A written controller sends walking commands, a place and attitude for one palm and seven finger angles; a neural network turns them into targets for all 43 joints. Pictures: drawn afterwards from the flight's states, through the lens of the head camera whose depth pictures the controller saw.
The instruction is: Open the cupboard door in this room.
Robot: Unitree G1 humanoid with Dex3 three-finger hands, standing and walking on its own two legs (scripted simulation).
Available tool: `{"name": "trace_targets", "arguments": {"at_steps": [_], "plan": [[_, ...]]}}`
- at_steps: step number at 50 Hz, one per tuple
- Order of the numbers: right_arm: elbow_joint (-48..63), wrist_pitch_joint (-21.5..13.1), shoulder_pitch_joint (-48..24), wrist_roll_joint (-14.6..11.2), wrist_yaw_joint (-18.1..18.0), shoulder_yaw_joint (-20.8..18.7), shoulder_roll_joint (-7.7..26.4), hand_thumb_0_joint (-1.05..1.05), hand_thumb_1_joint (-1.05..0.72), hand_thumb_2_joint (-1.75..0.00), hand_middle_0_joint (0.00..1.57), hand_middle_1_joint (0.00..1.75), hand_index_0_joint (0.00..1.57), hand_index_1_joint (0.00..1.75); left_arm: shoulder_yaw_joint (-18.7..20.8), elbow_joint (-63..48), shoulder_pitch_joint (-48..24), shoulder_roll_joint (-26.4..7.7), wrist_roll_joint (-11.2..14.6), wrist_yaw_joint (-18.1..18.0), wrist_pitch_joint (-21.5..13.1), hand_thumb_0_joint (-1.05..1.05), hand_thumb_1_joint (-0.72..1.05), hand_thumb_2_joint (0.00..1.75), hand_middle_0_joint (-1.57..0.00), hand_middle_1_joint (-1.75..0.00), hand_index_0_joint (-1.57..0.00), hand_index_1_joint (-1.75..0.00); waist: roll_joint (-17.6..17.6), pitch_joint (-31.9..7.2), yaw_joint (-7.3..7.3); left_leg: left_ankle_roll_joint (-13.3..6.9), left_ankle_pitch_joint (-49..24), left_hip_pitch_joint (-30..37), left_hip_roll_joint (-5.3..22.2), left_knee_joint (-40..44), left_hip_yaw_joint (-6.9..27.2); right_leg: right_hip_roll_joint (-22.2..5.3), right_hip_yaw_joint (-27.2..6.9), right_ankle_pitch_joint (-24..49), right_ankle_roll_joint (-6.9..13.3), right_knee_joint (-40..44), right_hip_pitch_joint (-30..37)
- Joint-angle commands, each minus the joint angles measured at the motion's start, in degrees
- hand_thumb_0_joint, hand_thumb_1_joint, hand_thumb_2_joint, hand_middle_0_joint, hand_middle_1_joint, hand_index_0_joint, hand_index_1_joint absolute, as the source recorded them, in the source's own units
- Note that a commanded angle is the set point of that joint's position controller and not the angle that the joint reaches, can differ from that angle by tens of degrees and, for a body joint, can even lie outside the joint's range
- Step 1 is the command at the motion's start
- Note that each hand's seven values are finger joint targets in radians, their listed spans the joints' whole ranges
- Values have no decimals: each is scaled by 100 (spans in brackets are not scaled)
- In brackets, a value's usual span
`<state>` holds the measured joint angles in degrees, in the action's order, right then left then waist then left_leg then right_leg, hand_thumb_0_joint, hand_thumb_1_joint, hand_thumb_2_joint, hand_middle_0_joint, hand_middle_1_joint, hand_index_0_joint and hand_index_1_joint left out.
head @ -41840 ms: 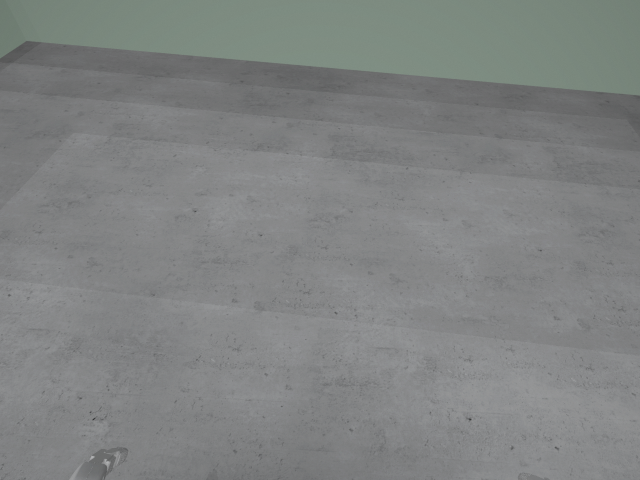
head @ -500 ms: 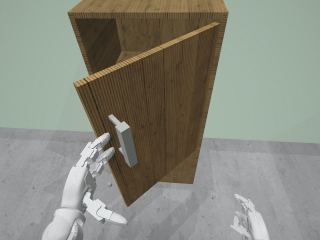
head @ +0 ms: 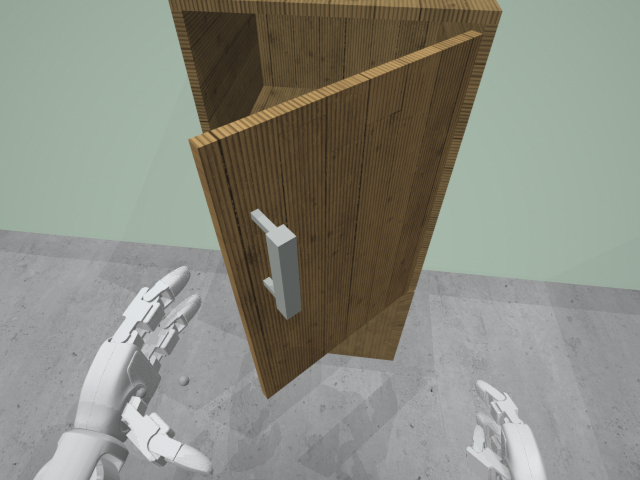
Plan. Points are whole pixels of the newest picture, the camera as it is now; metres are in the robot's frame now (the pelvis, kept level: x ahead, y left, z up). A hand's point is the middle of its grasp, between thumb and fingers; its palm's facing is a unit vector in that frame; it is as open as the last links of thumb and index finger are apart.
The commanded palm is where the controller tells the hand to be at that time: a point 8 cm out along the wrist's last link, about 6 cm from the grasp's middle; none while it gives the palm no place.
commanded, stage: draw the hand back to the body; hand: left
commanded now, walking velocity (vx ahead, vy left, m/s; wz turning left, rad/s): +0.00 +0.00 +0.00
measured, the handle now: (275, 265) +0.33 +0.09 +0.11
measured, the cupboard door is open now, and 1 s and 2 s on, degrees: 46 46 46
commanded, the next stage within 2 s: step back with the hand held close in 1.50 s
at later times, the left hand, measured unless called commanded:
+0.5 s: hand (123, 363) +0.19 +0.20 +0.14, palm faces +0.10 -0.97 -0.20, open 15.8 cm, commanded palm +0.15 +0.25 +0.15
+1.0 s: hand (80, 310) +0.22 +0.25 +0.17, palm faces +0.39 -0.83 -0.40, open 10.5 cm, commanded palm +0.18 +0.29 +0.19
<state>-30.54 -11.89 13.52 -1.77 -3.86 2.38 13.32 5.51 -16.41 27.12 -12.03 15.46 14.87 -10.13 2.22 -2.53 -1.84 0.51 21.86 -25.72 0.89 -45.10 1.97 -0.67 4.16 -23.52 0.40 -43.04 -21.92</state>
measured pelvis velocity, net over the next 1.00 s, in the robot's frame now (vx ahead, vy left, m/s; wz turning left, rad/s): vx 0.03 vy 0.00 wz -0.03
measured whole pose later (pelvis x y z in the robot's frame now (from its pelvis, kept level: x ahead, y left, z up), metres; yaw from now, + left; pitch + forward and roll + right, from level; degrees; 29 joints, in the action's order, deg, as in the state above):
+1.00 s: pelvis +0.03 +0.00 +0.03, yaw -2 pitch -4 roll +0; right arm -37.3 -6.6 10.1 0.6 -4.9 2.2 12.4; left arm 15.8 -22.4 27.8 -18.7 2.4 -6.7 -4.4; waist 3.3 1.5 -3.9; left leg 0.2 14.4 -5.4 0.7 -23.7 -0.3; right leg -0.5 2.1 -15.5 0.0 -22.1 -2.7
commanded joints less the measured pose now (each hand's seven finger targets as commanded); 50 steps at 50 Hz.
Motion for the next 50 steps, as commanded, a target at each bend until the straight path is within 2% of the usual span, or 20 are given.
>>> {"name": "trace_targets", "arguments": {"at_steps": [1,5,7,8,9,13,17,18,21,22,23,24,27,28,34,38,41,44,47,50], "plan": [[1054,-405,-602,2,-42,-206,525,0,-90,-90,20,30,20,30,485,-1641,-422,-650,-36,-308,-239,0,-50,30,-15,-30,-15,-30,176,-736,-88,-123,-896,544,-155,826,70,154,-14,1079,72,643,73],[1065,-409,-653,-18,-30,-153,514,0,-90,-90,20,30,20,30,378,-1809,-391,-549,-54,-405,-13,0,-50,30,-15,-30,-15,-30,184,-592,-66,-107,-811,573,-117,944,98,180,55,979,74,695,84],[1050,-414,-656,-30,-30,-150,540,0,-90,-90,20,30,20,30,494,-1831,-275,-628,-30,-382,115,0,-50,30,-15,-30,-15,-30,175,-551,-98,-91,-792,573,-97,1009,118,196,80,948,80,727,127],[1023,-407,-697,-22,-32,-133,551,0,-90,-90,20,30,20,30,469,-1660,-178,-598,-25,-359,226,0,-50,30,-15,-30,-15,-30,-42,-441,-88,-112,-765,523,-87,1017,137,211,81,915,73,782,145],[1028,-399,-701,-44,-44,-132,575,0,-90,-90,20,30,20,30,439,-1776,-347,-627,-31,-325,295,0,-50,30,-15,-30,-15,-30,93,-404,-39,-114,-690,553,-90,1036,116,196,62,850,55,826,84],[975,-420,-743,-46,-106,-103,594,0,-90,-90,20,30,20,30,628,-1765,-545,-766,32,-279,527,0,-50,30,-15,-30,-15,-30,-76,-232,-46,-124,-466,581,-77,1152,177,207,55,555,49,994,102],[961,-489,-728,-48,-138,-66,570,0,-90,-90,20,30,20,30,752,-2148,-760,-853,71,-241,532,0,-47,32,-15,-30,-15,-30,288,-448,-83,-92,-720,829,-108,1216,172,207,84,793,73,1004,252],[927,-514,-732,-39,-140,-77,583,0,-90,-90,20,30,20,30,847,-2084,-695,-927,77,-246,535,0,-43,33,-15,-30,-15,-30,132,-478,-95,-101,-775,840,-99,1211,186,218,79,843,73,1025,322],[875,-553,-713,-57,-136,-71,589,0,-90,-90,20,30,20,30,940,-2075,-652,-954,157,-144,568,0,-32,37,-16,-30,-16,-30,213,-468,-97,-88,-930,940,-105,1253,170,220,93,1051,74,1085,385],[846,-468,-844,65,-241,-64,516,0,-90,-90,20,30,20,30,1066,-2597,-831,-1652,-727,-1045,416,0,-29,39,-16,-30,-16,-30,247,-301,-252,-115,-742,938,-72,1528,132,138,-201,912,125,1469,636],[751,-438,-793,129,-288,-31,438,0,-90,-90,20,30,20,30,985,-2216,-437,-1325,-844,-1454,466,0,-26,40,-16,-30,-16,-30,129,109,-167,-98,-561,945,-83,1581,64,94,-212,654,122,1732,512],[754,-393,-789,144,-284,-26,441,0,-90,-90,20,30,20,30,793,-2056,-263,-1024,-878,-1603,516,0,-22,42,-16,-30,-16,-30,-115,224,-110,-93,-524,909,-77,1629,91,66,-175,604,109,1755,507],[633,-204,-818,156,-247,-54,449,0,-90,-90,20,30,20,30,788,-2032,-162,-1037,-1122,-1913,471,0,-12,47,-16,-30,-16,-30,279,175,-111,-97,-815,1245,-30,1800,0,45,-179,836,114,1879,760],[599,-186,-840,179,-242,-75,477,0,-90,-90,20,30,20,30,842,-2052,-142,-1124,-1173,-1988,434,0,-8,48,-16,-30,-16,-30,204,81,-138,-107,-924,1323,-32,1856,-12,44,-176,929,116,1948,918],[468,-78,-950,245,-259,-128,488,0,-90,-90,20,30,20,30,1107,-2121,-306,-1368,-1315,-2236,281,0,13,57,-17,-30,-17,-30,-12,-140,-139,-155,-1355,1776,-24,2155,-97,18,-173,1315,83,2188,1359],[352,-15,-1004,252,-256,-166,500,0,-90,-90,20,30,20,30,1333,-2069,-395,-1522,-1367,-2301,242,0,27,63,-18,-30,-18,-30,186,-155,-180,-147,-1812,1984,-41,2241,-165,23,-185,1753,91,2281,1593],[309,38,-1010,262,-218,-188,487,0,-90,-90,20,30,20,30,1397,-2020,-270,-1473,-1360,-2295,228,0,37,68,-18,-30,-18,-30,240,-194,-202,-138,-2232,2136,-27,2293,-178,31,-166,2122,86,2260,1705],[279,134,-1050,252,-186,-220,482,0,-90,-90,20,30,20,30,1461,-1781,-190,-1448,-1330,-2269,254,0,48,72,-19,-30,-19,-30,45,-19,-215,-145,-2418,2169,3,2341,-214,41,-170,2312,59,2320,1729],[273,218,-1062,261,-170,-260,498,0,-90,-90,20,30,20,30,1674,-1750,-335,-1589,-1310,-2259,227,0,58,76,-19,-30,-19,-30,-109,-73,-228,-164,-2460,2226,-7,2366,-247,52,-187,2413,44,2371,1793],[269,303,-1082,246,-166,-282,475,0,-90,-90,20,30,20,30,1829,-1713,-383,-1665,-1281,-2244,224,0,69,81,-19,-30,-19,-30,-11,-133,-250,-168,-2646,2317,-5,2352,-298,39,-210,2632,34,2380,1863]]}}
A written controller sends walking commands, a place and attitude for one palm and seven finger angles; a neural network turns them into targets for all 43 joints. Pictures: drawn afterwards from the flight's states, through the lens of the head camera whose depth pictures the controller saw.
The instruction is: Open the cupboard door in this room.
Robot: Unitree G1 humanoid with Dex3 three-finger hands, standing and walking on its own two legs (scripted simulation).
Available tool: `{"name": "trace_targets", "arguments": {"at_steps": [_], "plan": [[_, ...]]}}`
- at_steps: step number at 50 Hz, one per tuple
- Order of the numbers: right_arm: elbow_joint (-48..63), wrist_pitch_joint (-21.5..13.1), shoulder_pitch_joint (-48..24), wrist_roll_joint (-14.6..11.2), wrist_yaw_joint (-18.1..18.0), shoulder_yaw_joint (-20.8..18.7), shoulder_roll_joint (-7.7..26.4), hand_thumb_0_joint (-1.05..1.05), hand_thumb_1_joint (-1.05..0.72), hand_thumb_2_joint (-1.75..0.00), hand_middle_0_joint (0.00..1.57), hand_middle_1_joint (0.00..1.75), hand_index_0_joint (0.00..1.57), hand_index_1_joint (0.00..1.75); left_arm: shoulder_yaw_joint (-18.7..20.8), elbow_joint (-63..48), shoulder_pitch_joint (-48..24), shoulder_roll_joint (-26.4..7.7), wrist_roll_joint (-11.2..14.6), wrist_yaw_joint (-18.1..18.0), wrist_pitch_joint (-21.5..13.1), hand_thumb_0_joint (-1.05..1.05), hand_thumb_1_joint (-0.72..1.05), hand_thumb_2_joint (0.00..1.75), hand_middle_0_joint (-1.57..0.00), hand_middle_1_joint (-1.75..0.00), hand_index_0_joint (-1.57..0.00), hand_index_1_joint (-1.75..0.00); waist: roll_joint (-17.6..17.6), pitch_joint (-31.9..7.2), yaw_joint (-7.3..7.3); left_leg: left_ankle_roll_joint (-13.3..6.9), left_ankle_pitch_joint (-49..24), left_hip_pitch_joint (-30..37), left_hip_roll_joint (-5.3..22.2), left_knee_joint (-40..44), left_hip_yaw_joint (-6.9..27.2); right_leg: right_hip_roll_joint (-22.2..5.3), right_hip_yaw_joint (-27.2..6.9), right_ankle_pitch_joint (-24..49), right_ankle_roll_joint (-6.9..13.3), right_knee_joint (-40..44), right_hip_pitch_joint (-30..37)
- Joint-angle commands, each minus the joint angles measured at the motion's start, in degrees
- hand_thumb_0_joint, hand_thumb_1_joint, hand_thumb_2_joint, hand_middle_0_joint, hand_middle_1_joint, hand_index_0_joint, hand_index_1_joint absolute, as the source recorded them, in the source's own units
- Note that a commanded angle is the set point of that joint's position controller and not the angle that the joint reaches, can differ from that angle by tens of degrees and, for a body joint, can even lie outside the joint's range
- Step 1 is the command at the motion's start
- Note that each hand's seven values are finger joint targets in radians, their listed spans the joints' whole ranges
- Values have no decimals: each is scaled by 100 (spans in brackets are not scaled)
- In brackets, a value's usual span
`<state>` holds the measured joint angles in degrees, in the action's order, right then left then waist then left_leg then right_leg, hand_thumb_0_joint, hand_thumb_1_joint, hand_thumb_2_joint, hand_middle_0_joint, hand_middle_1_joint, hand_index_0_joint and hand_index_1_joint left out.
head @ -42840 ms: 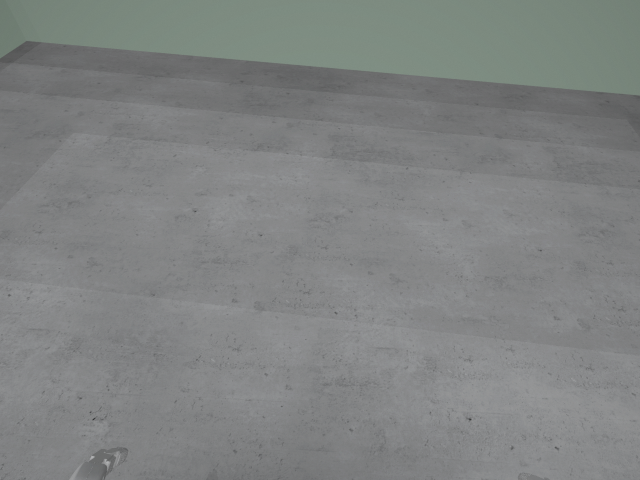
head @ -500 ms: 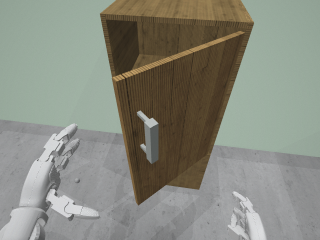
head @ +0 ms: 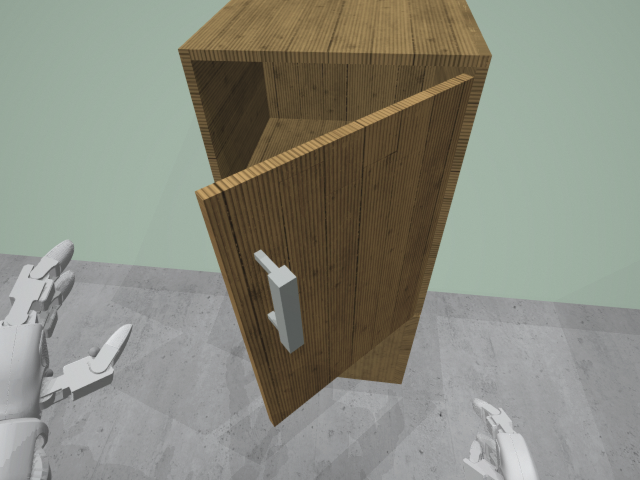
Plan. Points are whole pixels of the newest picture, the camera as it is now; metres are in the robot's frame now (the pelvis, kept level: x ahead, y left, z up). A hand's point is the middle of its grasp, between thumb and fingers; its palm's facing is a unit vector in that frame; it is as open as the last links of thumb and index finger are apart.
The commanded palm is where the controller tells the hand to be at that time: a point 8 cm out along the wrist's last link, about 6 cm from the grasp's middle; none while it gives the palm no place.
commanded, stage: draw the hand back to the body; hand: left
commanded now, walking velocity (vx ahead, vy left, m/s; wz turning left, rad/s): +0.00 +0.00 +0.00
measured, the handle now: (278, 302) +0.30 +0.10 +0.08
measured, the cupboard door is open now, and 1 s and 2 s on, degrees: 46 46 46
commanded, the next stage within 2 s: step back with the hand held close in 0.50 s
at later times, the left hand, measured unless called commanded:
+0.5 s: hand (88, 345) +0.19 +0.26 +0.14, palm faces +0.44 -0.81 -0.40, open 7.4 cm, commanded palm +0.14 +0.29 +0.16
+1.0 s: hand (48, 386) +0.15 +0.27 +0.14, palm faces +0.30 -0.80 -0.52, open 7.4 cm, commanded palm +0.09 +0.32 +0.17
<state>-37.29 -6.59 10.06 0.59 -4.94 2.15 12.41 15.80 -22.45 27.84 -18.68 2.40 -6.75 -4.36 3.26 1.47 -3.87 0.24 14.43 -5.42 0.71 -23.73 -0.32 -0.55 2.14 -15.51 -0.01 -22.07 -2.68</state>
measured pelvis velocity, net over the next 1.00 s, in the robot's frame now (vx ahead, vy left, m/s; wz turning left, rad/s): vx -0.05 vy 0.02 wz -0.02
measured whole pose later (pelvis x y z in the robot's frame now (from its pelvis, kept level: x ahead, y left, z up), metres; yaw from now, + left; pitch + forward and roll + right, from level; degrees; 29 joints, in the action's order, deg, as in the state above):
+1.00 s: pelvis -0.05 +0.02 +0.00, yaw -1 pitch +0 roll -1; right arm -31.8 0.8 8.4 -0.9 -5.2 -0.7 13.0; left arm 22.0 -28.8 33.6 -24.7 3.1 -5.9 -7.1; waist 1.0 3.5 -0.8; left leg -1.3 10.8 -15.6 0.3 -26.5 -1.6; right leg -1.1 0.8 -10.9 -1.5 -23.9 -12.9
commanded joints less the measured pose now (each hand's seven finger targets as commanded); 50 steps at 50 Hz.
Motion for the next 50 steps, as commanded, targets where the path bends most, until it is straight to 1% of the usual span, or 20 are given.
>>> {"name": "trace_targets", "arguments": {"at_steps": [1,5,6,10,13,18,22,29,30,31,32,33,34,36,38,41,43,46,48,50], "plan": [[931,-208,-735,10,-55,-265,570,0,-90,-90,20,30,20,30,836,-1150,-527,-1028,17,-80,-359,0,73,82,-19,-30,-19,-30,19,-562,-38,-137,-2004,328,12,209,-74,30,-15,1892,81,285,-47],[918,-155,-749,6,-64,-285,572,0,-90,-90,20,30,20,30,1022,-1049,-663,-1154,64,-76,-352,0,87,88,-20,-30,-20,-30,-119,-538,-43,-160,-2020,368,10,202,-102,25,-30,2029,55,337,-38],[918,-145,-748,5,-63,-290,575,0,-90,-90,20,30,20,30,1048,-1106,-724,-1166,59,-72,-356,0,90,90,-20,-30,-20,-30,20,-586,-45,-155,-2082,399,9,194,-113,26,-33,2065,59,325,-22],[921,-111,-742,3,-23,-303,595,0,-90,-90,20,30,20,30,817,-968,-604,-949,59,-31,-306,0,90,90,-20,-30,-20,-30,42,-512,-19,-155,-2148,416,14,214,-115,30,-27,2092,46,362,-51],[907,-97,-767,19,-31,-321,611,0,-90,-90,20,30,20,30,885,-911,-616,-1046,58,-34,-310,0,90,90,-20,-30,-20,-30,-131,-485,-40,-173,-2063,391,-7,224,-118,31,-19,2098,47,401,-27],[920,-88,-797,14,-53,-325,594,0,-90,-90,20,30,20,30,1008,-1029,-715,-1181,64,-44,-335,0,90,90,-20,-30,-20,-30,-115,-572,-54,-170,-1927,413,-17,245,-115,33,-41,1973,47,433,-15],[915,-125,-790,9,-48,-313,570,0,-90,-90,20,30,20,30,979,-1148,-733,-1142,63,-48,-376,0,90,90,-20,-30,-20,-30,99,-552,-37,-153,-1864,425,-25,271,-114,43,-45,1878,51,455,-46],[887,-137,-799,1,-38,-325,588,0,-90,-90,20,30,20,30,894,-949,-677,-1034,73,-24,-365,0,90,90,-20,-30,-20,-30,-12,-361,-17,-152,-1633,384,-4,343,-100,59,-42,1599,43,548,-153],[881,-139,-801,2,-35,-334,593,0,-90,-90,20,30,20,30,916,-957,-690,-1059,71,-20,-375,0,90,90,-20,-30,-20,-30,-85,-401,-22,-158,-1615,392,-2,341,-103,62,-47,1579,41,551,-147],[969,-196,-845,-9,-40,-324,612,0,-90,-90,20,30,20,30,1072,-1770,-1223,-1348,80,-56,-475,0,90,90,-20,-30,-20,-30,174,-799,-41,-155,-1699,500,-26,309,-52,47,-79,1669,52,502,29],[1137,-70,-730,-76,-50,-306,720,0,-90,-90,20,30,20,30,1805,-1714,-1306,-2058,85,-88,-670,0,90,90,-20,-30,-20,-30,-102,-72,244,-253,-1494,41,64,50,53,-188,-389,1939,16,785,-771],[1041,30,-745,-59,-56,-301,641,0,-90,-90,20,30,20,30,1738,-1482,-1206,-1969,43,-52,-747,0,90,90,-20,-30,-20,-30,-151,-91,226,-233,-1314,-94,44,4,137,-313,-358,1971,50,763,-734],[1035,102,-804,-40,-52,-323,618,0,-90,-90,20,30,20,30,1391,-1015,-475,-1496,66,3,-647,0,90,90,-20,-30,-20,-30,-420,-58,250,-228,-1394,-83,68,-48,124,-338,-344,2010,43,742,-835],[1155,222,-736,-48,-19,-382,680,0,-90,-90,20,30,20,30,1159,-1027,-6,-1211,67,55,-585,0,90,90,-20,-30,-20,-30,-383,-372,273,-219,-1693,-22,104,-158,48,-372,-276,2232,4,591,-824],[1189,294,-726,-53,-32,-425,724,0,-90,-90,20,30,20,30,1105,-1148,241,-1148,77,54,-599,0,90,90,-20,-30,-20,-30,56,-699,286,-205,-2200,8,171,-141,46,-368,-195,2439,-7,381,-679],[1333,394,-661,-89,-33,-484,750,0,-90,-90,20,30,20,30,1280,-1477,387,-1350,80,11,-600,0,90,90,-20,-30,-20,-30,-42,-1167,286,-179,-2625,60,290,-155,70,-290,-165,2522,-49,119,-579],[1367,441,-693,-97,-66,-500,725,0,-90,-90,20,30,20,30,1516,-1650,429,-1592,92,-44,-627,0,90,90,-20,-30,-20,-30,-139,-1289,259,-176,-2725,-35,302,-164,104,-292,-158,2683,-42,-11,-484],[1500,461,-677,-130,-83,-515,683,0,-90,-90,20,30,20,30,1544,-1817,474,-1602,100,-81,-653,0,90,90,-20,-30,-20,-30,-289,-1237,265,-178,-2502,-253,349,-161,137,-270,-203,2518,-71,-156,-572],[1511,446,-684,-116,-106,-529,720,0,-90,-90,20,30,20,30,1628,-1979,411,-1700,86,-116,-696,0,90,90,-20,-30,-20,-30,37,-1212,252,-194,-2309,-443,370,-102,198,-257,-243,2306,-54,-233,-562],[1533,401,-632,-114,-106,-521,720,0,-90,-90,20,30,20,30,1585,-1947,470,-1617,64,-145,-737,0,90,90,-20,-30,-20,-30,193,-1042,253,-222,-1871,-756,444,31,281,-192,-256,1796,-68,-323,-610]]}}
